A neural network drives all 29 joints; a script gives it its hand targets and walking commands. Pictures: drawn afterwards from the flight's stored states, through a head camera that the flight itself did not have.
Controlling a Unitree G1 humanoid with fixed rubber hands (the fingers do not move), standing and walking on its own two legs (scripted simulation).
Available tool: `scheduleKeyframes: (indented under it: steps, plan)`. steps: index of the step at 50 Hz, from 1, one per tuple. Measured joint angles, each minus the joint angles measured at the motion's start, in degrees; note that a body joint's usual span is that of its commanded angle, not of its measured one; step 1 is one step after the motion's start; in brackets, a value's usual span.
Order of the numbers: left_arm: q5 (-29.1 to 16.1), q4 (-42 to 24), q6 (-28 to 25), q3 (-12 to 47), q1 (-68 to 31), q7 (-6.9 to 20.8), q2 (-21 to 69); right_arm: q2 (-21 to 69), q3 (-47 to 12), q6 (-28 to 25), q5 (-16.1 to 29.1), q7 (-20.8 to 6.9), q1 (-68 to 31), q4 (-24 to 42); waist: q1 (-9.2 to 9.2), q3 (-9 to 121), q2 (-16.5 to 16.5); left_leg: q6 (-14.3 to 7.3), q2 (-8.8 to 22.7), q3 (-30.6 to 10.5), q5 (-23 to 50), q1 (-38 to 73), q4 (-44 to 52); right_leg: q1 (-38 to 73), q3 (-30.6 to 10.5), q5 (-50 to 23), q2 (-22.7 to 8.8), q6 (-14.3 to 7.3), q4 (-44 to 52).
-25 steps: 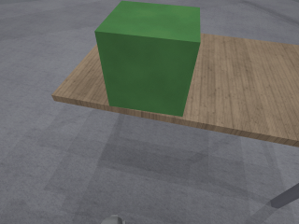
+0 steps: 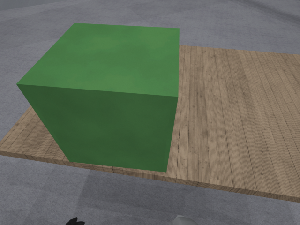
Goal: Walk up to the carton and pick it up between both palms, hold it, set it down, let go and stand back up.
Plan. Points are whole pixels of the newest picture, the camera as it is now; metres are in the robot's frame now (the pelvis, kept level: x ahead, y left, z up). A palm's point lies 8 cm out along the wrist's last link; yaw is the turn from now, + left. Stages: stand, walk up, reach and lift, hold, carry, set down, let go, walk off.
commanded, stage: walk up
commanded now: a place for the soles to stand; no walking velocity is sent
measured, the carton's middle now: (121, 99) +0.44 +0.07 +0.12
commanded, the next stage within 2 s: none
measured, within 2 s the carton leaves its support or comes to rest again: neither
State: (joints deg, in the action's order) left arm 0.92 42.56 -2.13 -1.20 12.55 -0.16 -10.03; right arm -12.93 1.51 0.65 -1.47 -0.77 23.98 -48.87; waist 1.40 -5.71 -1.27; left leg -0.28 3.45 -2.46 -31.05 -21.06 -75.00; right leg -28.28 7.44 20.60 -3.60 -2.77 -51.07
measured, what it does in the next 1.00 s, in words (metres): walks ahead: left foot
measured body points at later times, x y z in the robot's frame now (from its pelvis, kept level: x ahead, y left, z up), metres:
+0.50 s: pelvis +0.14 -0.01 +0.03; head +0.16 +0.00 +0.48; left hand +0.18 +0.22 -0.12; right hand +0.22 -0.22 -0.11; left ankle +0.18 +0.13 -0.69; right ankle +0.10 -0.11 -0.69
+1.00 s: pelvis +0.14 -0.01 +0.05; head +0.14 +0.00 +0.50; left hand +0.18 +0.22 -0.11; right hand +0.19 -0.23 -0.10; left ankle +0.18 +0.13 -0.69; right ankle +0.10 -0.11 -0.69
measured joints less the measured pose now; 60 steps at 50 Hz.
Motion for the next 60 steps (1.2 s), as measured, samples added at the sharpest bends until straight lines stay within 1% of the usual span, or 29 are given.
scheduleKeyframes:
  steps: [1,3,5,7,9,12,13,14,16,17,18,19,22,25,28,34,45,52,54,55,56,57,58,60]
  plan:
    - [0.08,0.16,0.09,0.39,0.04,-0.42,0.48,-0.6,0.32,0.08,-0.24,-0.01,-0.84,0.1,0.0,-0.38,-0.49,-0.16,-0.55,0.29,0.39,-2.04,-1.28,0.91,0.65,-0.3,-0.24,0.06,0.09]
    - [0.59,1.06,-0.07,0.9,0.5,-0.86,1.13,-1.34,0.98,-0.01,-0.8,-0.13,-2.23,0.88,-0.03,-0.63,-1.07,0.09,-0.74,1.79,-0.27,-5.35,0.52,3.19,2.07,-0.26,-0.75,0.2,1.29]
    - [1.04,2.34,-0.42,1.17,1.32,-1.01,1.36,-1.55,1.61,-0.25,-1.07,-0.38,-3.34,1.96,-0.27,-0.4,-1.15,0.24,-0.57,3.51,-0.83,-7.68,5.4,5.63,3.44,0.43,-1.31,0.34,3.0]
    - [1.19,3.75,-0.56,1.24,2.3,-1.18,1.2,-1.36,2.03,-0.48,-1.13,-0.57,-4.49,2.79,-0.94,-0.09,-0.83,0.13,-0.3,4.73,1.2,-8.95,11.35,8.12,4.55,1.16,-1.76,0.77,4.75]
    - [1.2,5.35,-0.14,1.27,3.14,-1.3,0.69,-0.84,2.13,-0.9,-0.95,-0.46,-5.9,3.28,-1.82,0.01,-0.2,-0.32,-0.16,5.31,6.18,-8.51,18.92,10.45,5.23,1.97,-2.05,1.26,6.08]
    - [1.1,7.4,1.09,1.6,4.57,-0.88,-0.29,-0.01,1.81,-2.42,-0.72,0.09,-7.53,4.77,-2.61,0.56,0.55,-1.36,-0.23,5.39,18.87,-4.53,31.55,12.04,5.39,4.7,-2.3,2.0,4.75]
    - [0.91,8.03,1.61,1.78,4.8,-0.67,-0.71,0.52,1.69,-2.8,-0.67,0.36,-8.27,5.11,-2.63,0.71,1.2,-0.68,-0.5,5.46,18.42,-4.33,31.18,11.94,5.11,6.04,-2.74,2.28,3.39]
    - [0.58,8.52,2.33,1.87,4.83,-0.54,-1.22,1.48,1.56,-2.68,0.04,0.77,-8.58,4.84,-2.75,0.8,2.11,-0.21,-0.7,5.77,16.65,-4.49,29.89,11.65,3.78,7.17,-2.6,2.63,2.27]
    - [0.01,9.05,3.77,1.77,4.73,-0.66,-2.14,3.5,0.81,-1.68,0.94,1.33,-8.5,3.6,-2.73,0.8,3.79,0.33,-0.8,6.29,13.97,-4.27,28.83,11.19,0.3,10.12,-1.11,2.86,1.21]
    - [-0.1,9.23,4.15,1.67,4.58,-0.75,-2.4,4.3,0.24,-1.14,1.03,1.51,-8.52,3.08,-2.64,0.77,4.31,0.54,-0.73,6.43,13.39,-3.96,28.94,11.4,-0.57,8.75,-0.44,2.36,1.82]
    - [-0.14,9.45,4.17,1.6,4.32,-0.79,-2.41,4.89,-0.31,-0.62,1.02,1.56,-8.57,2.48,-2.56,0.73,4.37,0.96,-0.44,6.36,13.27,-3.57,29.29,12.0,-0.73,6.76,0.09,1.74,2.99]
    - [-0.13,9.66,3.88,1.58,4.03,-0.72,-2.22,5.3,-0.83,-0.15,0.92,1.49,-8.69,1.72,-2.5,0.74,4.09,1.34,-0.07,6.13,13.34,-3.08,29.9,12.86,-0.56,6.75,0.62,1.47,4.29]
    - [-0.51,9.94,2.43,1.89,3.32,-0.3,-1.43,5.79,-1.23,0.02,0.49,1.91,-9.71,-0.25,-2.25,1.11,3.52,1.87,0.31,6.08,14.52,-1.29,33.34,14.79,-0.53,6.3,1.41,1.31,8.32]
    - [-0.62,9.72,1.91,2.31,1.93,-0.33,-0.6,5.18,-1.85,-0.39,-0.15,2.62,-10.53,-2.4,-2.02,0.92,2.83,1.61,0.33,6.63,15.41,0.19,36.38,15.98,-0.82,5.03,1.59,1.39,11.32]
    - [-0.71,9.45,2.15,2.12,0.41,-0.58,-0.46,4.37,-1.85,-0.33,0.41,1.72,-11.34,-3.54,-1.61,0.44,2.11,1.53,0.57,7.08,15.8,1.23,37.64,16.88,-1.12,4.29,1.85,1.42,12.79]
    - [-0.88,9.92,2.91,2.39,-1.68,-0.53,-0.98,3.51,-2.35,0.45,0.52,1.25,-12.87,-5.48,-0.99,0.81,1.77,1.71,0.79,7.87,16.32,3.0,39.28,18.13,-1.75,3.63,2.03,1.37,14.11]
    - [-1.1,13.73,2.2,3.36,0.5,-0.23,-1.02,3.05,-3.57,-0.36,0.67,0.86,-11.92,-9.34,-0.85,3.54,2.01,1.81,1.29,9.21,18.17,6.09,44.01,20.65,-2.89,0.99,2.77,1.36,19.17]
    - [-1.08,16.59,1.84,3.48,3.08,-0.24,-1.24,2.74,-3.99,-0.5,0.79,0.85,-10.42,-11.83,-1.13,4.22,2.46,1.93,1.68,9.88,18.8,7.34,45.78,21.71,-3.56,-0.15,3.26,1.31,21.32]
    - [-0.96,15.6,1.91,3.11,3.67,-0.61,-1.09,2.01,-3.74,0.6,0.55,0.89,-11.12,-11.93,-1.57,3.75,2.01,1.65,2.2,9.97,18.5,5.81,44.07,20.35,-4.04,-0.21,3.63,1.32,20.45]
    - [-0.85,14.65,1.76,2.76,3.79,-0.91,-0.95,1.33,-3.47,1.37,0.27,0.98,-12.03,-11.75,-1.82,2.92,1.6,1.18,2.31,9.39,18.4,4.41,41.96,19.4,-4.36,-0.14,3.81,1.4,19.49]
    - [-0.66,13.59,1.64,2.32,3.88,-1.27,-0.79,0.54,-3.06,2.11,0.03,1.12,-13.04,-11.39,-2.08,1.92,1.17,0.78,2.07,8.33,16.24,2.78,38.54,18.47,-4.73,-0.01,3.91,1.53,18.38]
    - [-0.39,12.53,1.63,1.83,3.91,-1.69,-0.65,-0.3,-2.55,2.86,-0.17,1.32,-14.09,-10.89,-2.36,0.89,0.76,0.53,1.5,6.91,12.1,0.9,33.75,17.57,-5.1,0.14,3.89,1.74,17.23]
    - [-0.04,11.53,1.72,1.29,3.86,-2.16,-0.55,-1.11,-1.95,3.6,-0.34,1.54,-15.2,-10.3,-2.65,-0.16,0.38,0.46,0.78,5.47,8.32,-0.97,28.5,16.75,-5.5,0.26,3.82,2.0,16.16]
    - [0.65,9.77,2.15,0.16,3.48,-3.09,-0.63,-2.4,-0.77,4.74,-0.4,1.99,-17.51,-8.82,-3.1,-2.27,-0.17,0.95,-0.26,3.28,4.25,-3.66,20.48,15.37,-6.28,0.32,3.58,2.83,14.36]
